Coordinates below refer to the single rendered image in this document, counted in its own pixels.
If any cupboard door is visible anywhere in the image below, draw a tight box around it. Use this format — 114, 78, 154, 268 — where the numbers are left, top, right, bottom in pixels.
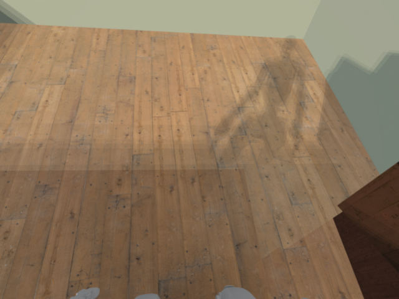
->
337, 162, 399, 273

